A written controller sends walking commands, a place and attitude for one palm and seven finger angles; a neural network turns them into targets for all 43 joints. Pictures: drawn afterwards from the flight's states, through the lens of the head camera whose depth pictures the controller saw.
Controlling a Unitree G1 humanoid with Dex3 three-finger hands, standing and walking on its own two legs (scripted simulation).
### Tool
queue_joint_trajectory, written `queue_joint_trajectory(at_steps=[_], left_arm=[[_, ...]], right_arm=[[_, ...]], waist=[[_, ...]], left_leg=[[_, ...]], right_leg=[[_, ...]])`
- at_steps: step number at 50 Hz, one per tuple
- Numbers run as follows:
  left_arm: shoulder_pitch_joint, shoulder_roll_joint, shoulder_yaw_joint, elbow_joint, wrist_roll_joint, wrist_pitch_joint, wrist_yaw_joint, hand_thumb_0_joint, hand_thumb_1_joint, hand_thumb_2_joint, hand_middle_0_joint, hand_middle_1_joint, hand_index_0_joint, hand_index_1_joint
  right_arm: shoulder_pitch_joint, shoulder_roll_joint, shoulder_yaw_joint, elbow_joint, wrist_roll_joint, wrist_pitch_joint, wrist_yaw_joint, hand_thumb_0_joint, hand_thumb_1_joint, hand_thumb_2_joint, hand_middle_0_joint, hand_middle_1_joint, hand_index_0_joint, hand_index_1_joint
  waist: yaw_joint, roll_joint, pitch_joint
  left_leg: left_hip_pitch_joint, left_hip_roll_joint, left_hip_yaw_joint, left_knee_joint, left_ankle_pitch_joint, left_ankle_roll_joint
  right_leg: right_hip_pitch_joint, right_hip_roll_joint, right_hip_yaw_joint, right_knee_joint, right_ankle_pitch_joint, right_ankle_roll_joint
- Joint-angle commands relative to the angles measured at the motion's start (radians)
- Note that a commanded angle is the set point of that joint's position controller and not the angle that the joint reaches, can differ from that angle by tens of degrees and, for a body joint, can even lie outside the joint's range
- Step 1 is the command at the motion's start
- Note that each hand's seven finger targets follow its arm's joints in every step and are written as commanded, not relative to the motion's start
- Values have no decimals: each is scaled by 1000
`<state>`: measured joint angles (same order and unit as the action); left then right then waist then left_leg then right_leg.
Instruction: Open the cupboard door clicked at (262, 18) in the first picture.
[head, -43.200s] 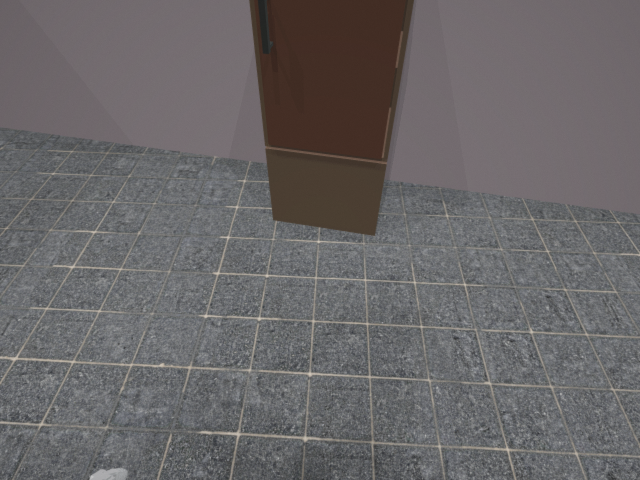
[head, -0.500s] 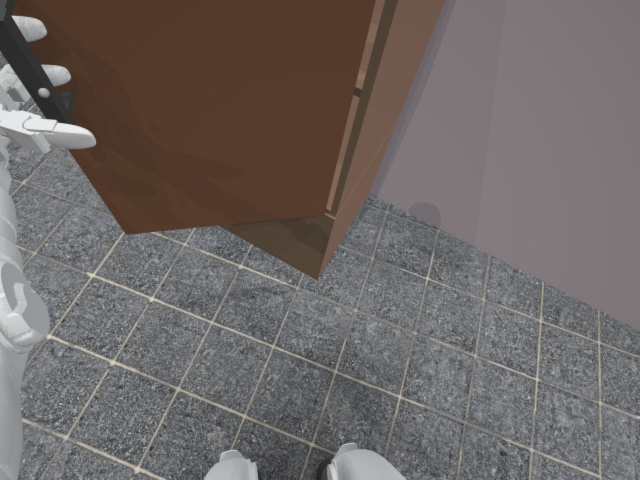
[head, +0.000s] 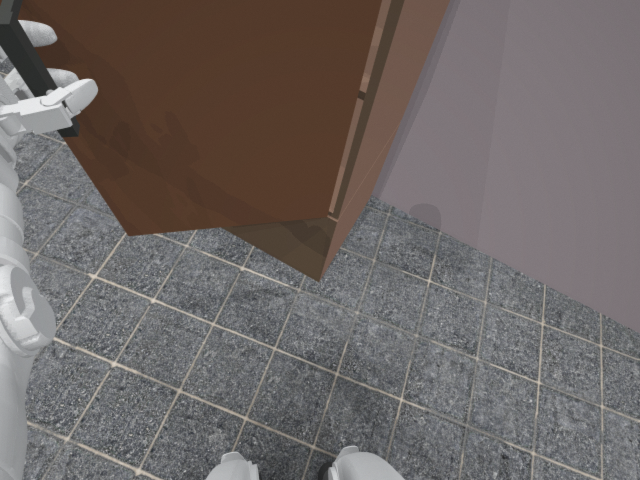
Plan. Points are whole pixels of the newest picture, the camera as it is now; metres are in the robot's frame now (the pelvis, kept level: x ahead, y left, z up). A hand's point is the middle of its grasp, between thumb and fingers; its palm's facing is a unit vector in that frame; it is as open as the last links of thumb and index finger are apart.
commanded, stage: close the thumb around the handle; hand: left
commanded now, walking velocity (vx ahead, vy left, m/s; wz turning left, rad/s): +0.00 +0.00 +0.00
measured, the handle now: (43, 70) +0.58 +0.25 +0.13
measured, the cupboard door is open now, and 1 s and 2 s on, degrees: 39 61 77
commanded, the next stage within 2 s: pull the door open along its arc in 0.26 s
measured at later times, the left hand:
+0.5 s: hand (65, 95) +0.54 +0.22 +0.13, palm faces +0.06 -1.00 +0.01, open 5.2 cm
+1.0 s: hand (98, 208) +0.39 +0.18 +0.12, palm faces +0.09 -0.99 +0.05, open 5.7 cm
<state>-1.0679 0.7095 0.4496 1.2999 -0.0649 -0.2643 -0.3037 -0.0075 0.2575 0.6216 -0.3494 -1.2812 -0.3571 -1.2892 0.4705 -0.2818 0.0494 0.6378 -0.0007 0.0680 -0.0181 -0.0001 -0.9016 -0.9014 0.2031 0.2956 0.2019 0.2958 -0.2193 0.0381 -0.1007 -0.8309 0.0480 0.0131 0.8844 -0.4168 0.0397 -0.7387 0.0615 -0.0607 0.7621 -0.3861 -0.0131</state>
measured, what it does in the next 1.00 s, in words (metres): stands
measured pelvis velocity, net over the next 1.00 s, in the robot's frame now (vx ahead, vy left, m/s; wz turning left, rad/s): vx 0.01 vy -0.01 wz -0.02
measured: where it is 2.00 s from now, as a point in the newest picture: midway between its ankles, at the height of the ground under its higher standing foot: outside the picture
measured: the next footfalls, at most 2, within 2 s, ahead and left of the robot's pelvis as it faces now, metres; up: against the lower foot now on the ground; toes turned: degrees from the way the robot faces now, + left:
none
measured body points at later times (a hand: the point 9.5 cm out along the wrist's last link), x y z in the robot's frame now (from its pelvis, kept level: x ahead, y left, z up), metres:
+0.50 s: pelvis +0.00 +0.00 +0.00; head +0.12 +0.02 +0.43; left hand +0.53 +0.28 +0.13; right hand -0.05 -0.27 -0.10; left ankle -0.01 +0.09 -0.70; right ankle -0.02 -0.12 -0.70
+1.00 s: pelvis +0.01 -0.01 +0.02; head +0.04 -0.01 +0.47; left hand +0.38 +0.23 +0.12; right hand +0.11 -0.26 -0.08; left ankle -0.01 +0.09 -0.70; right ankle -0.02 -0.12 -0.70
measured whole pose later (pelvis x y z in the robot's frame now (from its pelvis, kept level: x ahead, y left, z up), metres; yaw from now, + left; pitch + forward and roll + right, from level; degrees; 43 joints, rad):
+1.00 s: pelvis +0.01 -0.01 +0.02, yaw -1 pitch +11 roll -2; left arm -0.26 0.25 0.30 0.39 -0.24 -0.14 -0.11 0.00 0.73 0.74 -0.39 -1.35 -0.38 -1.35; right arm 0.33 -0.25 0.01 0.53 0.05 0.04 0.02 0.01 -0.90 -0.90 0.20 0.30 0.20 0.30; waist -0.07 0.05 -0.15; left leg -0.54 0.04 0.08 0.74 -0.40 0.03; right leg -0.50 0.05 0.01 0.69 -0.38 -0.02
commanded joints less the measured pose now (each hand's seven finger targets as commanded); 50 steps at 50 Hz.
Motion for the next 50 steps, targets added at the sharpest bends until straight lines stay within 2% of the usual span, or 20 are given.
queue_joint_trajectory(at_steps=[1, 3, 7, 9, 11, 16, 18, 20, 21, 31, 33, 35, 38, 41, 42, 44, 46, 47, 48, 50], left_arm=[[-459, 302, 49, -216, -20, -65, 5, 0, 788, 852, -392, -1338, -392, -1338], [-437, 304, 48, -218, -13, -68, 5, 0, 900, 900, -400, -1350, -400, -1350], [-445, 284, 36, -219, -21, -76, 1, 0, 900, 900, -400, -1350, -400, -1350], [-427, 321, 66, -202, -25, -66, -3, 0, 900, 900, -400, -1350, -400, -1350], [-432, 327, 68, -225, -17, -71, 4, 0, 900, 900, -400, -1350, -400, -1350], [-402, 370, 89, -218, 0, -71, 16, 0, 900, 900, -400, -1350, -400, -1350], [-418, 352, 76, -210, -5, -68, 12, 0, 900, 900, -400, -1350, -400, -1350], [-468, 231, 2, -224, -22, -68, 13, 0, 900, 900, -400, -1350, -400, -1350], [-453, 277, 43, -234, -22, -72, 17, 0, 900, 900, -400, -1350, -400, -1350], [-169, 197, 53, -398, -69, -71, 10, 0, 900, 900, -400, -1350, -400, -1350], [-66, 155, 42, -422, -89, -54, 6, 0, 900, 900, -400, -1350, -400, -1350], [45, 152, 65, -506, -109, -49, 12, 0, 900, 900, -400, -1350, -400, -1350], [175, 72, 30, -622, -139, -27, 18, 0, 900, 900, -400, -1350, -400, -1350], [398, 19, 35, -782, -179, -6, 25, 0, 900, 900, -400, -1350, -400, -1350], [456, 5, 58, -827, -196, 7, 51, 0, 900, 900, -400, -1350, -400, -1350], [514, -92, -3, -938, -205, 29, 89, 0, 900, 900, -400, -1350, -400, -1350], [636, -118, 61, -1054, -223, 51, 192, 0, 900, 900, -400, -1350, -400, -1350], [682, -164, 57, -1115, -218, 67, 256, 0, 900, 900, -400, -1350, -400, -1350], [724, -225, 7, -1169, -198, 80, 300, 0, 900, 900, -400, -1350, -400, -1350], [784, -241, 23, -1244, -161, 99, 412, 0, 900, 900, -400, -1350, -400, -1350]], right_arm=[[207, -203, -67, -29, -6, -2, -19, 0, -900, -900, 200, 300, 200, 300], [202, -199, -66, -36, -5, -2, -20, 0, -900, -900, 200, 300, 200, 300], [201, -198, -68, -31, -4, 0, -20, 0, -900, -900, 200, 300, 200, 300], [200, -201, -67, -41, 0, 2, -24, 0, -900, -900, 200, 300, 200, 300], [194, -197, -65, -47, -2, 0, -21, 0, -900, -900, 200, 300, 200, 300], [193, -198, -64, -61, -1, 5, -24, 0, -900, -900, 200, 300, 200, 300], [191, -199, -65, -60, -1, 4, -24, 0, -900, -900, 200, 300, 200, 300], [197, -189, -67, -52, -4, -4, -20, 0, -900, -900, 200, 300, 200, 300], [205, -198, -72, -47, -5, -3, -20, 0, -900, -900, 200, 300, 200, 300], [158, -185, -86, -92, 7, 6, 0, 0, -900, -900, 200, 300, 200, 300], [133, -179, -89, -107, 14, 8, 3, 0, -900, -900, 200, 300, 200, 300], [108, -176, -93, -133, 20, 7, 4, 0, -900, -900, 200, 300, 200, 300], [57, -161, -95, -162, 32, -1, 10, 0, -900, -900, 200, 300, 200, 300], [1, -145, -95, -204, 43, -20, 14, 0, -900, -900, 200, 300, 200, 300], [-21, -137, -94, -213, 45, -28, 15, 0, -900, -900, 200, 300, 200, 300], [-68, -126, -93, -229, 50, -46, 18, 0, -900, -900, 200, 300, 200, 300], [-112, -102, -90, -240, 46, -67, 23, 0, -900, -900, 200, 300, 200, 300], [-142, -87, -88, -243, 46, -74, 26, 0, -900, -900, 200, 300, 200, 300], [-161, -82, -86, -244, 44, -80, 30, 0, -900, -900, 200, 300, 200, 300], [-202, -72, -83, -238, 34, -82, 30, 0, -900, -900, 200, 300, 200, 300]], waist=[[3, 159, -439], [9, 155, -441], [-6, 155, -433], [5, 123, -428], [16, 180, -452], [19, 142, -442], [12, 145, -424], [-16, 151, -410], [2, 162, -453], [93, 154, -504], [109, 116, -451], [139, 112, -465], [153, 76, -419], [196, 65, -411], [217, 29, -383], [209, 22, -344], [264, 7, -351], [277, 22, -332], [264, 8, -309], [279, -40, -270]], left_leg=[[447, -5, -90, -56, 516, -6], [433, -7, -84, -54, 524, -5], [453, -3, -84, -48, 534, -6], [406, -8, -77, -57, 494, 0], [432, -10, -74, -52, 517, -4], [385, -11, -67, -53, 502, 0], [379, -9, -67, -55, 467, -1], [422, -8, -77, -56, 483, -1], [446, -4, -81, -54, 499, -5], [499, -7, -61, -80, 616, -10], [469, -9, -49, -94, 595, -7], [479, -12, -43, -106, 627, -4], [479, -13, -33, -129, 628, -3], [485, -19, -16, -147, 673, -1], [460, -21, -11, -159, 643, -3], [466, -25, -6, -178, 607, -6], [462, -31, 1, -190, 623, -14], [464, -32, 6, -199, 620, -21], [472, -32, 8, -207, 592, -23], [450, -36, 10, -221, 523, -24]], right_leg=[[75, 19, 25, -51, 381, 3], [94, 17, 27, -47, 401, 3], [72, 19, 26, -49, 401, 5], [112, 16, 32, -53, 402, 7], [101, 15, 33, -47, 407, 5], [133, 12, 37, -42, 424, 8], [116, 14, 37, -47, 392, 9], [80, 17, 28, -53, 383, 6], [83, 17, 28, -49, 383, 6], [184, 20, 22, -47, 468, -2], [208, 20, 19, -56, 471, -1], [253, 18, 21, -56, 498, -6], [290, 14, 21, -68, 520, -1], [368, 5, 28, -70, 591, -2], [385, 4, 23, -75, 584, 1], [388, 2, 17, -81, 568, 1], [437, -3, 15, -81, 589, 0], [438, -4, 10, -82, 579, 0], [433, -5, 6, -86, 564, 0], [454, -8, 8, -99, 529, -4]])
